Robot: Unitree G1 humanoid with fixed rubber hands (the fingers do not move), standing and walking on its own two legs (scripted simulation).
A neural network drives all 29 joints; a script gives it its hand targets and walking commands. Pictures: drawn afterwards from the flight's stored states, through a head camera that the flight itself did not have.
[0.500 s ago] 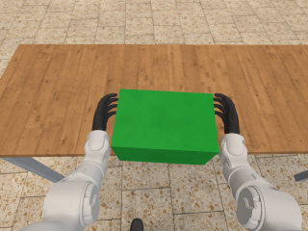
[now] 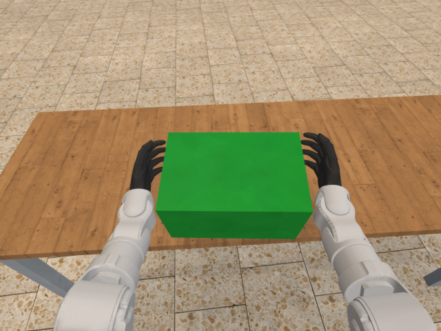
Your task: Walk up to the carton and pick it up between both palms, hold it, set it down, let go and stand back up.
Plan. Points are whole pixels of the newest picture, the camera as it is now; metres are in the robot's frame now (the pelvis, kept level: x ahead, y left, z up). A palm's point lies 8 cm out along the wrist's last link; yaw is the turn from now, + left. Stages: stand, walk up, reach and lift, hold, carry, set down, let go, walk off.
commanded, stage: reach and lift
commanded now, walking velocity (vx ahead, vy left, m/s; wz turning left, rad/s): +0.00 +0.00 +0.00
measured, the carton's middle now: (233, 186) +0.40 +0.00 +0.03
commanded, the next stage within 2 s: hold in 1.60 s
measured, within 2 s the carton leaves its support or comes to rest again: neither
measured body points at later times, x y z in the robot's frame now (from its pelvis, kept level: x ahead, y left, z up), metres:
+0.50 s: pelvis -0.01 -0.01 +0.01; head -0.04 +0.03 +0.46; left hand +0.37 +0.19 +0.12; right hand +0.37 -0.17 +0.13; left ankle +0.04 +0.11 -0.74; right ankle -0.04 -0.11 -0.74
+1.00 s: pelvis -0.01 +0.00 +0.01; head -0.03 +0.02 +0.46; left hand +0.36 +0.19 +0.15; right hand +0.36 -0.17 +0.15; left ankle +0.04 +0.11 -0.74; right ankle -0.04 -0.11 -0.74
